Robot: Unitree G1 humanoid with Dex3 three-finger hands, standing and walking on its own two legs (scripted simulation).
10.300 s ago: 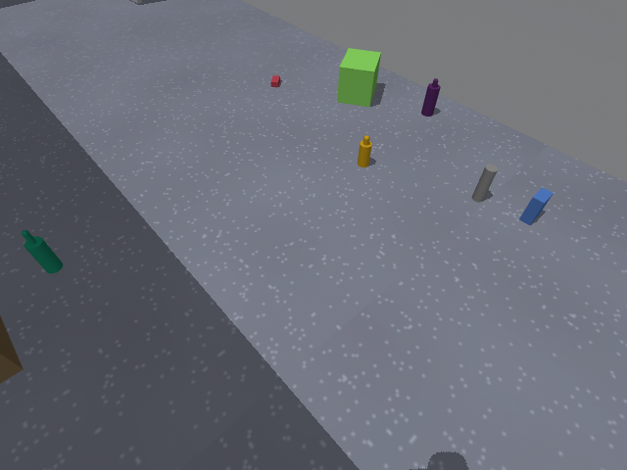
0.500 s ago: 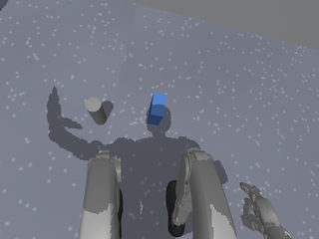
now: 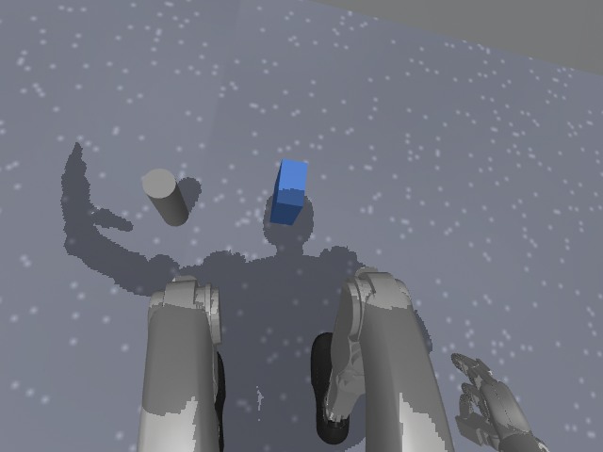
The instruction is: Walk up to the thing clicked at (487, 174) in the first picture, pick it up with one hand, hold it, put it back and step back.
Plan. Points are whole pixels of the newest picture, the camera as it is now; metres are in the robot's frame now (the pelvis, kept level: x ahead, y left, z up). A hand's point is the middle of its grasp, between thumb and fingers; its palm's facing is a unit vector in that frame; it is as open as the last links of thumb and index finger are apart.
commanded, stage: go down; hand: left
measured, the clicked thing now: (168, 200) +0.49 +0.21 -0.31
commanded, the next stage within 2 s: approach in 0.38 s
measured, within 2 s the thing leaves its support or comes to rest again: neither
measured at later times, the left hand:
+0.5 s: hand out of the picture +0.41 +0.41 -0.01, palm faces +0.16 -0.98 -0.08, open 17.4 cm
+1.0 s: hand (69, 210) +0.43 +0.32 -0.19, palm faces +0.07 -1.00 +0.03, open 17.5 cm
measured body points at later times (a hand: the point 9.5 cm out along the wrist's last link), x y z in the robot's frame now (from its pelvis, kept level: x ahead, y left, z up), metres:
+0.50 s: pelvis +0.00 +0.00 -0.02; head +0.21 +0.07 +0.37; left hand +0.39 +0.46 +0.00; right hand +0.14 -0.28 -0.11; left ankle +0.08 +0.12 -0.36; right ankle +0.11 -0.12 -0.36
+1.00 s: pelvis -0.01 +0.01 -0.08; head +0.24 +0.12 +0.27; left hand +0.42 +0.38 -0.19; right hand +0.13 -0.27 -0.14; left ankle +0.08 +0.12 -0.36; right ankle +0.10 -0.12 -0.36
